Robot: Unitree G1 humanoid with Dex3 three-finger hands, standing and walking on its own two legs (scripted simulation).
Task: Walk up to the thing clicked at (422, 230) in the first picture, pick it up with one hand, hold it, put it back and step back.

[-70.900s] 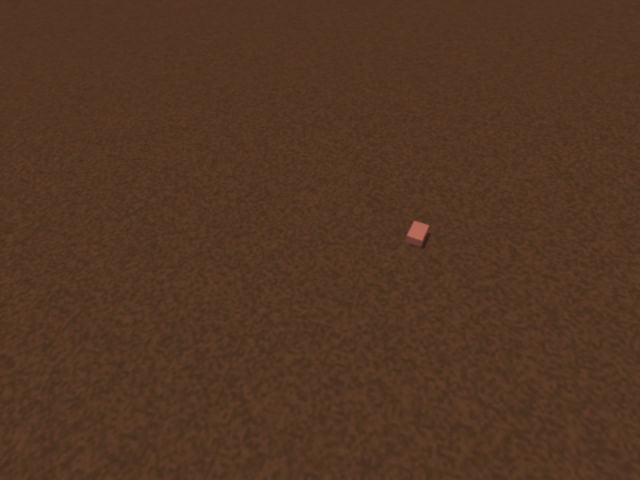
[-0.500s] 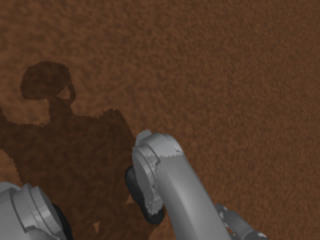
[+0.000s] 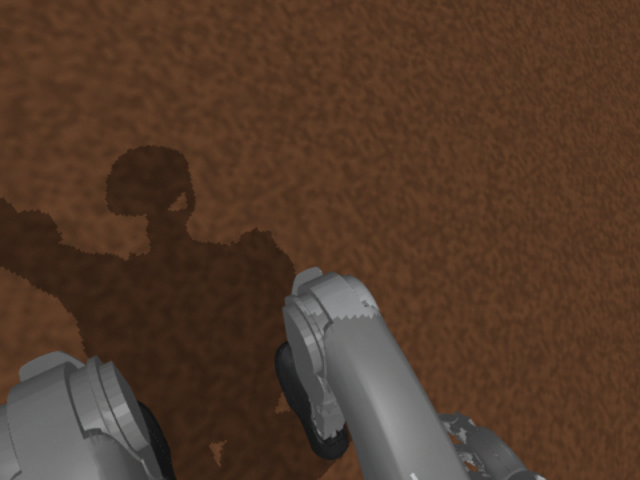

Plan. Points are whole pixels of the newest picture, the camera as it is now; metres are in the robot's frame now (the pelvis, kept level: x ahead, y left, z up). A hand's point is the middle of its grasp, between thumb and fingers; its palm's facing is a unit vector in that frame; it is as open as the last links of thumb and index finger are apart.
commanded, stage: go down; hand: left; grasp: from above
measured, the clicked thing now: out of the picture +0.53 +0.38 -0.30
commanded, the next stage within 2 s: none
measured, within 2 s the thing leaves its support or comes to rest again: neither
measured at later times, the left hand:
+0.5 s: hand out of the picture +0.49 +0.41 -0.03, palm faces -0.38 -0.09 -0.92, open 13.2 cm
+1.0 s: hand out of the picture +0.48 +0.41 +0.09, palm faces -0.40 -0.12 -0.91, open 13.2 cm
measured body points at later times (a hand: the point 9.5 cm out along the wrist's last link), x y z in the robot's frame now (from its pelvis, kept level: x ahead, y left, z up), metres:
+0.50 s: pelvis -0.01 -0.01 +0.04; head +0.23 +0.11 +0.40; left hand +0.51 +0.41 +0.03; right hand +0.09 -0.26 -0.05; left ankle +0.07 +0.13 -0.29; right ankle +0.11 -0.12 -0.29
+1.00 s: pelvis -0.01 -0.01 +0.12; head +0.21 +0.09 +0.50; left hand +0.50 +0.41 +0.14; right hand +0.06 -0.26 +0.02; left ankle +0.07 +0.13 -0.29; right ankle +0.11 -0.12 -0.29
